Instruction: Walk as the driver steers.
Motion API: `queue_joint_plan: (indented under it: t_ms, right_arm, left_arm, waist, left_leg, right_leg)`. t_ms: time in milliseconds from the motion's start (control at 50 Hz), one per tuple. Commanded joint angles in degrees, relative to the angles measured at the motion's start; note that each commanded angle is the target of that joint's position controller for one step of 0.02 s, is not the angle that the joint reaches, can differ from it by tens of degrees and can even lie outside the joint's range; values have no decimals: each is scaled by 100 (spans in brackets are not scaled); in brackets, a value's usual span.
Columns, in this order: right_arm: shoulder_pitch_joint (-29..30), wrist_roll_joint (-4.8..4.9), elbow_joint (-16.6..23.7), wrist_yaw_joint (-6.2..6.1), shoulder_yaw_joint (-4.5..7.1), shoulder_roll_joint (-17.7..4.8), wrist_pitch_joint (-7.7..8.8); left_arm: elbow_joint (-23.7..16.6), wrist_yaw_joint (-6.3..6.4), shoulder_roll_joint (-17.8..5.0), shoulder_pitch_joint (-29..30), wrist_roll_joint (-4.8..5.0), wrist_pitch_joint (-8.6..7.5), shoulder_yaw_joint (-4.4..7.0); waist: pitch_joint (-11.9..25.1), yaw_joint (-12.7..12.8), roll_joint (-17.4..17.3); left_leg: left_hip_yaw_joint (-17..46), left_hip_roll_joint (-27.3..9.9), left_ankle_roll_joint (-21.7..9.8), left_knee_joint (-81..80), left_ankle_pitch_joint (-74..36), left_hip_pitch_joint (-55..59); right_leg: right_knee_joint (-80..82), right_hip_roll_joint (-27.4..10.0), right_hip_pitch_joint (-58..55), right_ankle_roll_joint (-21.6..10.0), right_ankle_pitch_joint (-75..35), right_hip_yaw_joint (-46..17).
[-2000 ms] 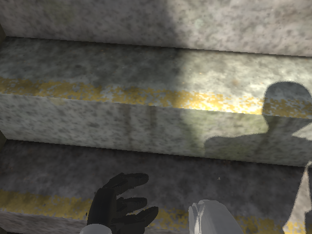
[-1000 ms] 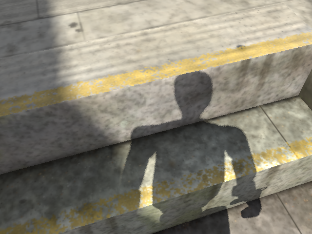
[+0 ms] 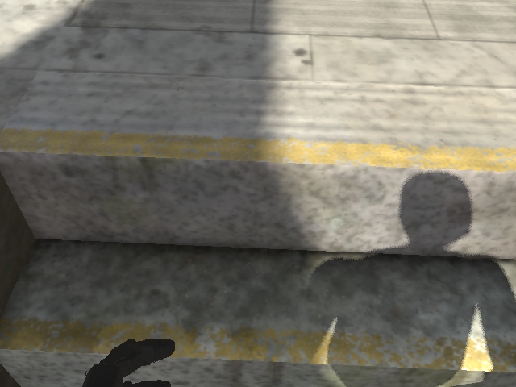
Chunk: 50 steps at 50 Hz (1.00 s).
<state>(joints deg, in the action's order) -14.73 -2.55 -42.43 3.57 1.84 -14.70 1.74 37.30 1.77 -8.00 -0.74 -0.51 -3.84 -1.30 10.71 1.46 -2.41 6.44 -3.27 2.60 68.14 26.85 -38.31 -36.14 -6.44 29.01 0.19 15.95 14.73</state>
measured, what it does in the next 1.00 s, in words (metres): steps on the spot: left foot, then right foot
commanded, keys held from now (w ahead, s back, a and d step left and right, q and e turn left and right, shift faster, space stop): no key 1.00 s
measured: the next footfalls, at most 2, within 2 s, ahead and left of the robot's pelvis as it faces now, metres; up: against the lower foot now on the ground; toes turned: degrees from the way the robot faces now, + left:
left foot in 0.04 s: +0.03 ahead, +0.15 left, +0.00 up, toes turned +2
right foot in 0.32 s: +0.06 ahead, -0.09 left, +0.00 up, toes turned +3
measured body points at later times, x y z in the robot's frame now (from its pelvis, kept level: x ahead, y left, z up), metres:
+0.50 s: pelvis +0.03 -0.02 +0.01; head +0.04 -0.04 +0.46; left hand +0.14 +0.19 -0.12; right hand +0.21 -0.22 -0.12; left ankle -0.01 +0.15 -0.72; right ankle +0.02 -0.09 -0.72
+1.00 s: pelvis +0.04 +0.00 +0.01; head +0.04 -0.01 +0.46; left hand +0.10 +0.23 -0.13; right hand +0.11 -0.22 -0.14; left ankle -0.01 +0.15 -0.72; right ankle +0.02 -0.09 -0.72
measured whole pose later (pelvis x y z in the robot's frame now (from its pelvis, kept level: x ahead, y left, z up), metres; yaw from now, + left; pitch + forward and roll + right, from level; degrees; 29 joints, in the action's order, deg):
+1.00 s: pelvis +0.04 +0.00 +0.01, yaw +6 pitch +2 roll +0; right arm -13.6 -0.5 -59.8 4.9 -0.9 -11.0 2.9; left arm 61.6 -5.4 -9.4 -9.6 -0.8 -2.2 0.2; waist 2.9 -1.6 -1.1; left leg 3.8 -1.3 2.1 32.7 20.0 -15.2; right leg -33.0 1.3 15.6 -2.9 19.8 3.6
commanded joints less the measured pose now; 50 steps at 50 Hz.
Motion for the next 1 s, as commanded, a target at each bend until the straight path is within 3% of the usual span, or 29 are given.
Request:
queue_joint_plan:
  t_ms: [20, 40, 60, 80, 100, 120, 140, 160, 180, 200, 220, 240, 260, 280, 300, 320, 340, 360, 380, 400, 420, 440, 460, 540, 640, 860, 880, 900, 1000]
  right_arm:
    - [-1246, 408, -410, 389, -211, 283, 208]
    - [-1364, 225, -693, 434, -31, 161, 232]
    - [-1494, 244, -336, 195, 287, -1117, 309]
    - [-1247, 270, -10, 198, 473, -1883, 420]
    - [-875, 87, -56, 272, 503, -1737, 466]
    - [-495, 97, -339, 372, 343, -1208, 364]
    - [-53, 249, -179, 251, 113, -630, 245]
    - [60, 289, -217, 81, -10, -314, 87]
    - [471, 349, -127, 20, -72, -235, -16]
    - [855, 350, 58, -20, -80, -316, -84]
    - [1310, 411, 245, -134, -91, -280, -60]
    - [1873, 446, 536, -210, -73, -323, 26]
    - [2225, 402, 565, -216, -32, -606, 83]
    - [2349, 231, 647, -158, -12, -652, 144]
    - [2221, 240, 507, -13, -107, -430, 164]
    - [1373, 282, 102, 136, -204, -77, 133]
    - [-550, 285, -506, 331, -213, 254, 37]
    - [-1431, 293, -843, 381, -210, 309, 10]
    - [-779, 226, -778, 423, -229, 163, -20]
    - [-62, 192, -620, 413, -181, 20, -26]
    - [313, 206, -629, 323, -121, -132, -36]
    - [465, 288, -628, 221, -91, -179, -27]
    - [728, 297, -544, 143, -89, -130, -19]
    - [900, 353, -585, 60, -141, 52, 128]
    - [695, 291, -798, 68, -150, -20, 174]
    - [287, 248, -1363, 98, -236, -78, 204]
    - [196, 242, -1407, 123, -250, -52, 201]
    - [180, 219, -1479, 160, -256, -15, 169]
    - [-57, 173, -1622, 236, -276, 60, 157]
  left_arm:
    - [-101, -80, -1475, 374, -219, 253, 544]
    - [194, -250, -963, -156, -328, 268, 525]
    - [-50, -237, -427, -176, -277, 220, 486]
    - [-171, -106, -503, -474, -76, -3, 393]
    - [-36, -202, -419, -146, 120, -107, 332]
    - [-46, -213, -681, 580, 106, -115, 445]
    - [38, -190, -601, 758, 2, -107, 484]
    - [-115, -192, -482, 909, -47, -39, 430]
    - [-175, -184, -505, 835, -43, -60, 391]
    - [-209, -131, -541, 594, -58, -46, 317]
    - [-213, -155, -508, 384, -108, -2, 260]
    - [80, -158, -450, 3, -129, 38, 266]
    - [465, -235, -498, -713, -89, 99, 346]
    - [744, -271, -559, -1162, -60, 156, 350]
    - [774, -287, -570, -1076, -79, 215, 337]
    - [783, -311, -512, -848, -83, 199, 295]
    - [985, -394, -904, -882, -211, 131, 276]
    - [808, -576, -860, -20, -173, 121, 187]
    - [689, -756, -504, 486, 67, 116, 113]
    - [858, -866, -475, 30, 211, 77, 155]
    - [950, -911, -608, 28, 242, 19, 197]
    - [1036, -928, -607, 22, 226, 42, 193]
    - [1128, -921, -623, -10, 240, -5, 166]
    - [1240, -898, -421, 26, 148, -112, 38]
    - [1453, -925, -447, -398, 41, -89, 54]
    - [1928, -890, -578, -713, 10, 24, 173]
    - [2034, -872, -612, -830, -18, 36, 187]
    - [2142, -838, -460, -864, -53, 65, 146]
    - [2430, -733, -437, -1045, -43, 193, 142]
  waist:
    - [70, -288, 366]
    - [-394, 2, 298]
    - [-225, -169, -1318]
    - [444, -286, -1964]
    - [396, -572, -1780]
    - [-430, -619, -1169]
    - [-471, -571, -314]
    - [-440, -468, 41]
    - [-346, -282, 147]
    - [4, -76, 216]
    - [115, 173, 374]
    - [45, 329, 177]
    - [154, 563, -204]
    - [10, 503, -183]
    - [-77, 425, -60]
    - [12, 163, 192]
    - [357, -774, 935]
    - [553, -1486, 1076]
    - [222, -1213, 712]
    - [-92, -800, 540]
    - [-403, -646, 572]
    - [-461, -495, 589]
    - [-527, -438, 638]
    - [-332, -418, 584]
    - [-335, -318, 573]
    - [-569, -325, 305]
    - [-618, -312, 303]
    - [-674, -288, 329]
    - [-780, -250, 204]
  left_leg:
    - [-833, 295, 6, -5077, -926, 1102]
    - [-1028, 816, -146, -3814, -2090, 2035]
    - [2254, -758, -1741, -4357, -4430, 2526]
    - [3588, -1644, -2902, -4369, -5261, 3290]
    - [3354, -1662, -2886, -4218, -4901, 3464]
    - [2336, -1321, -2344, -4054, -3897, 2863]
    - [1757, -972, -1882, -4150, -2862, 2377]
    - [1679, -848, -1797, -4110, -2692, 2138]
    - [1619, -952, -1783, -4119, -2883, 1896]
    - [1449, -949, -1762, -4259, -2830, 1716]
    - [1043, -753, -1471, -4369, -2679, 1595]
    - [706, -594, -1315, -4397, -2655, 1019]
    - [667, -544, -1541, -4500, -2793, 443]
    - [789, -643, -1645, -4379, -2783, 390]
    - [773, -636, -1632, -4067, -2925, 668]
    - [550, -343, -1434, -3530, -2908, 1158]
    - [-96, 329, -909, -2888, -2243, 1661]
    - [-15, 330, -567, -3034, -1471, 1415]
    - [-236, 307, -347, -3450, -1400, 1848]
    - [-371, 412, -141, -3535, -960, 1858]
    - [-378, 395, -102, -3495, -872, 1391]
    - [-237, 300, -53, -3485, -824, 1201]
    - [-179, 200, -14, -3415, -985, 1152]
    - [-209, 136, -23, -3627, -1422, 1288]
    - [-369, 204, -101, -3674, -1537, 1074]
    - [-584, 251, -298, -3862, -1820, 1345]
    - [-579, 264, -355, -3875, -1917, 1377]
    - [-567, 224, -463, -3900, -1996, 1388]
    - [-499, 192, -569, -4101, -1937, 1764]
  right_leg:
    - [59, -613, -1300, -788, 251, -983]
    - [-792, -519, 8, -676, 987, -394]
    - [-2160, 37, 1566, -45, 1245, -161]
    - [-4250, 433, 2162, 365, 1823, -871]
    - [-5937, 732, 2745, 337, 1863, -1683]
    - [-7380, 687, 3161, 68, 1714, -1673]
    - [-6998, 553, 3116, -253, 954, -1712]
    - [-6422, 520, 3077, -480, 616, -1794]
    - [-6172, 342, 2760, -483, 666, -1873]
    - [-5486, 221, 2207, -370, 610, -1916]
    - [-3554, 73, 1461, -171, 1021, -1860]
    - [-2058, 53, 174, -15, 960, -1858]
    - [-1740, 293, -1088, 194, 112, -1465]
    - [-1113, 332, -1490, 339, -596, -1497]
    - [-345, 417, -1472, 323, -886, -1381]
    - [853, 542, -1504, 215, -966, -1310]
    - [675, 169, -1803, -412, -4079, -1897]
    - [270, -45, -2269, -784, -4532, -2148]
    - [521, 53, -1532, -781, -2877, -2063]
    - [835, 117, -1379, -622, -1542, -2186]
    - [1047, 16, -1574, -464, -971, -2380]
    - [1197, -142, -1763, -267, -518, -2652]
    - [1279, -230, -1798, -113, -505, -2822]
    - [913, -119, -2178, -147, -1846, -2437]
    - [613, 27, -2625, -381, -2663, -2080]
    - [550, 307, -2381, -651, -2375, -1652]
    - [572, 344, -2363, -639, -2352, -1603]
    - [586, 372, -2354, -609, -2188, -1506]
    - [841, 463, -2100, -541, -1508, -1377]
